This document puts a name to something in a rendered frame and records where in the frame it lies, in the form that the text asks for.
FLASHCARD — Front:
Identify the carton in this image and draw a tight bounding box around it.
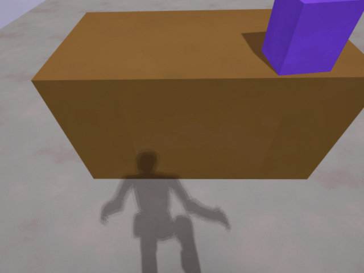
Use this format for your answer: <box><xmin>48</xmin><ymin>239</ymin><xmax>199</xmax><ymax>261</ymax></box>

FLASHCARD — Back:
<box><xmin>262</xmin><ymin>0</ymin><xmax>364</xmax><ymax>76</ymax></box>

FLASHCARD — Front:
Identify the pedestal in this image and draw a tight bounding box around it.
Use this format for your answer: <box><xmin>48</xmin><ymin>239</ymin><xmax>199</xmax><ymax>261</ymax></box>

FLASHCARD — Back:
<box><xmin>31</xmin><ymin>9</ymin><xmax>364</xmax><ymax>179</ymax></box>

